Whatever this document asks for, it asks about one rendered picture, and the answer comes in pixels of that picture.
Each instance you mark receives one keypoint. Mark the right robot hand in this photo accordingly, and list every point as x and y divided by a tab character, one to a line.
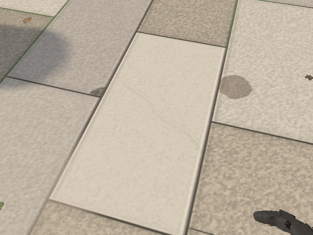
284	221

